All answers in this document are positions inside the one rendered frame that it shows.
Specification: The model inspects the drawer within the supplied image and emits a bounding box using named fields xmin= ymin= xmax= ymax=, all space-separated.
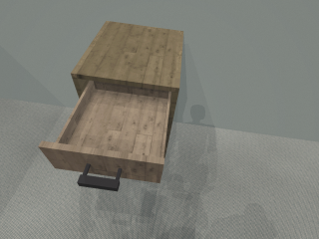
xmin=38 ymin=80 xmax=171 ymax=183

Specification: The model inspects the cabinet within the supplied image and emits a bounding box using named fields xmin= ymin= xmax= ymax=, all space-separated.
xmin=71 ymin=21 xmax=184 ymax=159

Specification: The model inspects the handle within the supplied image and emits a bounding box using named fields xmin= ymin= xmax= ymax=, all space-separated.
xmin=77 ymin=163 xmax=122 ymax=191

